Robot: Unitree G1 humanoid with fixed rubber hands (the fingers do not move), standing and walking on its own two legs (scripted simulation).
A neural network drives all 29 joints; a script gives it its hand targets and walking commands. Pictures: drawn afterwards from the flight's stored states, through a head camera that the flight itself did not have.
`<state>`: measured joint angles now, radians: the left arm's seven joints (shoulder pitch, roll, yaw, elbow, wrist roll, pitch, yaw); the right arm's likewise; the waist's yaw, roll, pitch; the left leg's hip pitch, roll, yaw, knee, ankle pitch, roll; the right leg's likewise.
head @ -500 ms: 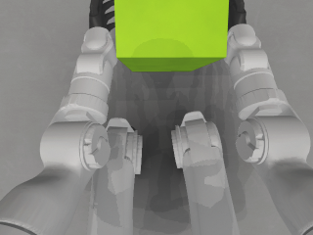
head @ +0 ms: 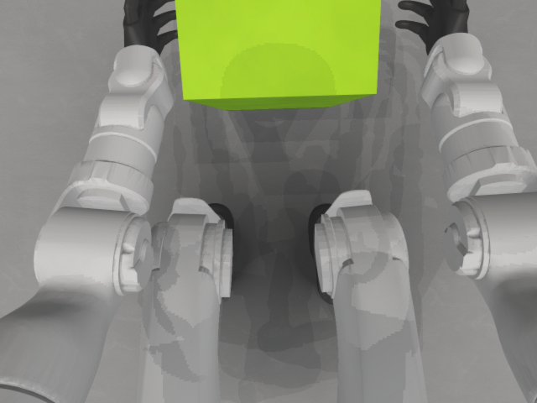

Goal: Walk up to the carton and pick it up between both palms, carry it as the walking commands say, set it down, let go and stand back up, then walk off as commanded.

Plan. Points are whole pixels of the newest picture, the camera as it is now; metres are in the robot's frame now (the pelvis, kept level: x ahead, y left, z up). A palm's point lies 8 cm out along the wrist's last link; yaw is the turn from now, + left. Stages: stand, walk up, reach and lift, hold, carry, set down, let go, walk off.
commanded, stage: set down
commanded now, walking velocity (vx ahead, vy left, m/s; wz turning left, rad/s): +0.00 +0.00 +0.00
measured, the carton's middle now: (276, 46) +0.51 -0.02 -0.24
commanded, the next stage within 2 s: let go in 1.42 s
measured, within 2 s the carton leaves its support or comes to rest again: neither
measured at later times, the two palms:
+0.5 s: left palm (98, 9) +0.51 +0.13 -0.08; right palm out of the picture +0.51 -0.22 -0.08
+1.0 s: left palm out of the picture +0.52 +0.14 +0.10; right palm out of the picture +0.51 -0.24 +0.08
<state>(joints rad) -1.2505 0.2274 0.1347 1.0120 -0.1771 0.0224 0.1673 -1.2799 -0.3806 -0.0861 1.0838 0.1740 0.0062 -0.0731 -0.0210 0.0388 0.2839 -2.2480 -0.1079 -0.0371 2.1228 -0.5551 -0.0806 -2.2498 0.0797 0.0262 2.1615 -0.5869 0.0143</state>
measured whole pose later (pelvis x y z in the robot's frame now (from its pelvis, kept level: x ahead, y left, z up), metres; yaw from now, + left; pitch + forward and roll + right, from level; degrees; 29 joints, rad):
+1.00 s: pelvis +0.03 +0.00 +0.20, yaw -1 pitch +44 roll +3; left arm -0.95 0.12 0.26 0.73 -0.03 0.14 0.14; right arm -1.02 -0.31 -0.22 0.86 0.03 0.13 0.01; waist 0.00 0.03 -0.04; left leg -1.71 -0.07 -0.03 1.39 -0.44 -0.04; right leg -1.73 0.05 0.06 1.44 -0.46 0.00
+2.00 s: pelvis +0.12 +0.00 +0.38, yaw -3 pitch +16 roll +1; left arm 0.04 0.16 0.06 0.50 0.02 -0.01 -0.02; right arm 0.02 -0.18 -0.11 0.54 -0.03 -0.02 0.05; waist 0.00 0.00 -0.02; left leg -0.57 -0.04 -0.06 0.56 -0.27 0.00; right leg -0.59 0.03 0.07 0.60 -0.29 -0.01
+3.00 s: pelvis +0.18 +0.00 +0.38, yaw -1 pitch +3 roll +0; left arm 0.38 0.27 0.01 0.73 0.02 -0.05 0.02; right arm 0.36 -0.25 -0.02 0.74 -0.02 -0.05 -0.02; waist 0.00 -0.01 -0.15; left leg -0.23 -0.04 -0.09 0.58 -0.40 0.01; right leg -0.20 0.02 0.01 0.56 -0.41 -0.01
